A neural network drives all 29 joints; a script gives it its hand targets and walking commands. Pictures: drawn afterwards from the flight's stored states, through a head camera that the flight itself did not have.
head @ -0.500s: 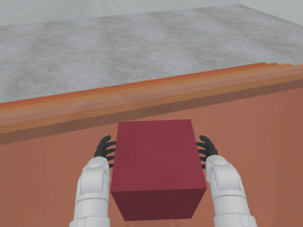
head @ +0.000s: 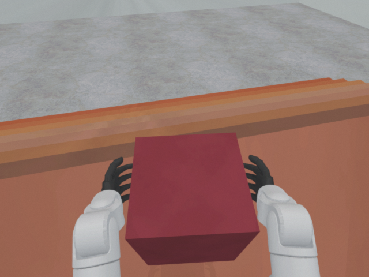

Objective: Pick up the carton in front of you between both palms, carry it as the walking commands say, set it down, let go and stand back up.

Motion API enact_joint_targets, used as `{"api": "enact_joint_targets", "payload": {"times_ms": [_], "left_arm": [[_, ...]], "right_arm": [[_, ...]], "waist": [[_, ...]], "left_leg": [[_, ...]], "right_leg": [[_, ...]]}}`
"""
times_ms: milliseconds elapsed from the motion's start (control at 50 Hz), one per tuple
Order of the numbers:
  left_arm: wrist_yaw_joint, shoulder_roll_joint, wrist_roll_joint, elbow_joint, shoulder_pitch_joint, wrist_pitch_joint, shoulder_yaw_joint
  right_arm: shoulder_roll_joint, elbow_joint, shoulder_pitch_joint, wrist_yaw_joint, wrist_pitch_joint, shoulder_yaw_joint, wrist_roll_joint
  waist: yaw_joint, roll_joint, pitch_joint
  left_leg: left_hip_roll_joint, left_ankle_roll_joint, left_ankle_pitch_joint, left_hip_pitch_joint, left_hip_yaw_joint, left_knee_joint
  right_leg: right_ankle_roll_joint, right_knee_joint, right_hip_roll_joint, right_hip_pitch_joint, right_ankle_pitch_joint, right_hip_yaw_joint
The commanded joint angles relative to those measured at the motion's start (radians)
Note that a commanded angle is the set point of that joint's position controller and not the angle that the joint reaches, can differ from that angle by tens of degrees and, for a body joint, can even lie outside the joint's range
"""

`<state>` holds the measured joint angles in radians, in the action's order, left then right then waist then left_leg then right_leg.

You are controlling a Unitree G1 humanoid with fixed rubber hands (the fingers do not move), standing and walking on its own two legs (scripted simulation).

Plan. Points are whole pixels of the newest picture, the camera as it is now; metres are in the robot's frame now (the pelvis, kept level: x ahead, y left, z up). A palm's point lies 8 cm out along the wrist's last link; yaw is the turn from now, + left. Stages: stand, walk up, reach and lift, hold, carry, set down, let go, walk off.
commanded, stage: carry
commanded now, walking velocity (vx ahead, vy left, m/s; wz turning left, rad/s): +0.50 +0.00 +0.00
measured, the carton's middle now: (188, 203) +0.29 +0.01 +0.02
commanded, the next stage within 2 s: none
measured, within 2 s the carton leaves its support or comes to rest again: neither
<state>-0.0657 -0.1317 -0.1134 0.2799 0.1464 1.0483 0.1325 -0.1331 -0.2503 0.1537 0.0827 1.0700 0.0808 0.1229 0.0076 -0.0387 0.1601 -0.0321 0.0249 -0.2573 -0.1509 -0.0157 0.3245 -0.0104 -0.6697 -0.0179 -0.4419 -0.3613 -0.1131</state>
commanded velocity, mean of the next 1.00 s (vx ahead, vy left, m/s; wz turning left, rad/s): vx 0.50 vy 0.00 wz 0.00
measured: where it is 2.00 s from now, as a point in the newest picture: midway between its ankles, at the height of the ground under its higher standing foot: (178, 150)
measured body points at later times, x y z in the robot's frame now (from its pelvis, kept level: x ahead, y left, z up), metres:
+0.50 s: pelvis +0.29 +0.00 -0.02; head +0.27 +0.00 +0.43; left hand +0.53 +0.17 +0.07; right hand +0.54 -0.13 +0.07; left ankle +0.42 +0.12 -0.73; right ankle +0.12 -0.11 -0.75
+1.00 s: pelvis +0.63 +0.02 -0.02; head +0.62 +0.02 +0.43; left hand +0.87 +0.18 +0.07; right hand +0.88 -0.12 +0.07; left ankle +0.45 +0.11 -0.75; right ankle +0.78 -0.08 -0.74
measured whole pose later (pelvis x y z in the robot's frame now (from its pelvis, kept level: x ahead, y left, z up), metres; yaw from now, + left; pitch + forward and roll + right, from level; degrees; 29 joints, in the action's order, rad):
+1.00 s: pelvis +0.63 +0.02 -0.02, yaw +1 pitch +4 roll -1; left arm -0.11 -0.13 -0.06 0.61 -0.08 1.15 0.04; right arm -0.13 -0.57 -0.06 0.14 1.17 0.01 0.03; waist 0.01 -0.01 0.12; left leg -0.05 -0.03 -0.42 0.10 -0.21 0.27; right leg 0.02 -0.52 -0.08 -0.55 -0.05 -0.22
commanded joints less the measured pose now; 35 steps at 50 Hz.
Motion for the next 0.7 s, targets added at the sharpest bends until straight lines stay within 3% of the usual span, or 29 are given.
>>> {"api": "enact_joint_targets", "payload": {"times_ms": [0, 20, 40, 60, 80, 100, 120, 140, 180, 220, 280, 320, 420, 440, 460, 480, 500, 520, 540, 560, 580, 600, 640, 680], "left_arm": [[0.065, -0.813, 0.314, 0.177, 0.317, 0.102, -0.704], [0.054, -0.808, 0.314, 0.190, 0.277, 0.116, -0.691], [0.044, -0.802, 0.312, 0.201, 0.246, 0.128, -0.675], [0.036, -0.798, 0.306, 0.210, 0.210, 0.137, -0.656], [0.028, -0.773, 0.295, 0.230, 0.179, 0.143, -0.635], [0.018, -0.759, 0.297, 0.232, 0.184, 0.150, -0.622], [0.010, -0.762, 0.309, 0.263, 0.227, 0.153, -0.619], [0.002, -0.774, 0.309, 0.279, 0.248, 0.154, -0.621], [-0.004, -0.795, 0.328, 0.319, 0.297, 0.156, -0.640], [-0.005, -0.783, 0.351, 0.333, 0.304, 0.158, -0.655], [0.001, -0.751, 0.366, 0.315, 0.261, 0.160, -0.663], [0.002, -0.725, 0.361, 0.297, 0.219, 0.161, -0.659], [0.021, -0.710, 0.347, 0.312, 0.178, 0.153, -0.675], [0.028, -0.712, 0.345, 0.318, 0.174, 0.150, -0.683], [0.034, -0.715, 0.341, 0.323, 0.171, 0.149, -0.693], [0.039, -0.710, 0.338, 0.325, 0.166, 0.148, -0.702], [0.044, -0.703, 0.338, 0.335, 0.174, 0.147, -0.712], [0.049, -0.705, 0.338, 0.352, 0.176, 0.145, -0.721], [0.054, -0.710, 0.340, 0.344, 0.194, 0.139, -0.728], [0.065, -0.751, 0.340, 0.333, 0.200, 0.125, -0.730], [0.074, -0.792, 0.336, 0.300, 0.192, 0.114, -0.729], [0.081, -0.821, 0.330, 0.290, 0.181, 0.102, -0.732], [0.087, -0.857, 0.311, 0.267, 0.152, 0.081, -0.736], [0.084, -0.869, 0.292, 0.267, 0.128, 0.063, -0.733]], "right_arm": [[-0.791, -0.259, 0.335, -0.076, 0.067, -0.638, -0.327], [-0.786, -0.280, 0.317, -0.067, 0.082, -0.635, -0.332], [-0.782, -0.298, 0.289, -0.058, 0.096, -0.637, -0.336], [-0.771, -0.322, 0.282, -0.049, 0.109, -0.638, -0.342], [-0.771, -0.371, 0.299, -0.043, 0.124, -0.647, -0.355], [-0.757, -0.382, 0.328, -0.036, 0.136, -0.649, -0.370], [-0.754, -0.386, 0.362, -0.029, 0.138, -0.650, -0.383], [-0.763, -0.385, 0.379, -0.025, 0.139, -0.651, -0.398], [-0.767, -0.384, 0.365, -0.016, 0.131, -0.633, -0.395], [-0.774, -0.352, 0.313, 0.000, 0.124, -0.610, -0.372], [-0.750, -0.322, 0.241, 0.023, 0.119, -0.581, -0.323], [-0.728, -0.322, 0.217, 0.030, 0.121, -0.577, -0.303], [-0.734, -0.351, 0.202, 0.009, 0.119, -0.618, -0.316], [-0.739, -0.357, 0.200, 0.000, 0.116, -0.627, -0.321], [-0.741, -0.348, 0.176, -0.007, 0.112, -0.633, -0.324], [-0.743, -0.350, 0.165, -0.016, 0.109, -0.637, -0.326], [-0.726, -0.349, 0.158, -0.024, 0.104, -0.637, -0.323], [-0.714, -0.346, 0.167, -0.030, 0.095, -0.635, -0.323], [-0.756, -0.343, 0.183, -0.039, 0.089, -0.648, -0.336], [-0.801, -0.361, 0.208, -0.052, 0.078, -0.669, -0.351], [-0.829, -0.383, 0.225, -0.062, 0.066, -0.686, -0.358], [-0.857, -0.380, 0.242, -0.072, 0.057, -0.701, -0.367], [-0.884, -0.369, 0.247, -0.088, 0.039, -0.719, -0.374], [-0.877, -0.374, 0.236, -0.101, 0.032, -0.735, -0.382]], "waist": [[0.023, -0.153, 0.112], [0.011, -0.124, 0.118], [0.004, -0.070, 0.149], [-0.016, 0.010, 0.199], [-0.039, 0.250, 0.232], [-0.035, 0.339, 0.189], [-0.034, 0.238, 0.153], [-0.029, 0.144, 0.146], [-0.025, 0.067, 0.106], [-0.023, 0.121, 0.108], [-0.019, 0.126, 0.066], [-0.023, 0.153, 0.028], [-0.032, 0.197, -0.019], [-0.027, 0.196, -0.008], [-0.011, 0.159, 0.045], [0.008, 0.131, 0.116], [0.030, 0.005, 0.203], [0.018, -0.293, 0.271], [0.025, -0.234, 0.243], [0.029, -0.137, 0.245], [0.030, -0.064, 0.227], [0.026, -0.029, 0.218], [0.015, -0.024, 0.185], [0.015, -0.067, 0.153]], "left_leg": [[-0.180, 0.103, 0.076, 0.126, 0.098, -0.076], [-0.163, 0.088, 0.061, 0.056, 0.052, -0.021], [-0.145, 0.061, 0.124, -0.054, 0.004, 0.080], [-0.114, 0.019, 0.143, -0.220, -0.050, 0.236], [-0.039, -0.035, -0.040, -0.449, -0.117, 0.522], [0.017, -0.022, -0.269, -0.666, -0.096, 0.666], [-0.048, -0.008, -0.269, -0.712, -0.018, 0.775], [-0.083, -0.003, -0.231, -0.693, -0.010, 0.794], [-0.114, -0.010, -0.132, -0.615, -0.011, 0.687], [-0.101, -0.028, -0.042, -0.552, -0.065, 0.578], [-0.076, -0.036, 0.091, -0.500, -0.127, 0.405], [-0.052, -0.035, 0.134, -0.468, -0.164, 0.318], [-0.025, -0.015, 0.188, -0.375, -0.217, 0.204], [-0.011, -0.007, 0.181, -0.312, -0.236, 0.183], [0.025, 0.011, 0.145, -0.170, -0.267, 0.153], [0.029, 0.027, 0.071, 0.025, -0.267, 0.137], [-0.153, 0.093, -0.080, 0.262, 0.009, 0.084], [-0.396, 0.204, -0.105, 0.437, 0.507, -0.053], [-0.415, 0.262, 0.103, 0.452, 0.542, -0.079], [-0.393, 0.237, 0.230, 0.396, 0.429, -0.056], [-0.367, 0.182, 0.278, 0.331, 0.333, -0.039], [-0.347, 0.154, 0.275, 0.261, 0.255, -0.059], [-0.311, 0.106, 0.173, 0.159, 0.148, -0.115], [-0.298, 0.108, 0.126, 0.139, 0.083, -0.162]], "right_leg": [[-0.011, 0.219, 0.037, 0.020, 0.127, -0.113], [-0.011, 0.288, 0.044, 0.143, 0.177, -0.137], [0.008, 0.305, 0.025, 0.329, 0.184, -0.117], [0.049, 0.293, -0.070, 0.540, 0.140, -0.009], [0.140, 0.376, -0.307, 0.682, -0.038, 0.354], [0.228, 0.453, -0.444, 0.745, 0.012, 0.579], [0.254, 0.462, -0.469, 0.700, 0.078, 0.575], [0.237, 0.455, -0.445, 0.629, 0.095, 0.519], [0.197, 0.530, -0.386, 0.489, -0.018, 0.397], [0.162, 0.561, -0.329, 0.446, 0.016, 0.254], [0.134, 0.557, -0.257, 0.427, 0.141, 0.100], [0.124, 0.545, -0.235, 0.426, 0.245, 0.045], [0.107, 0.474, -0.236, 0.454, 0.412, -0.012], [0.097, 0.413, -0.230, 0.454, 0.504, -0.036], [0.074, 0.264, -0.199, 0.433, 0.616, -0.088], [0.046, 0.075, -0.165, 0.356, 0.620, -0.132], [0.008, -0.198, -0.112, 0.145, 0.415, -0.122], [-0.034, -0.487, 0.017, -0.145, -0.021, -0.069], [-0.007, -0.632, 0.005, -0.283, -0.124, 0.039], [0.024, -0.678, -0.052, -0.291, -0.103, 0.075], [0.030, -0.648, -0.087, -0.278, -0.067, 0.100], [0.031, -0.572, -0.116, -0.236, 0.001, 0.118], [0.026, -0.427, -0.119, -0.170, 0.068, 0.086], [0.022, -0.309, -0.109, -0.168, 0.117, 0.047]]}}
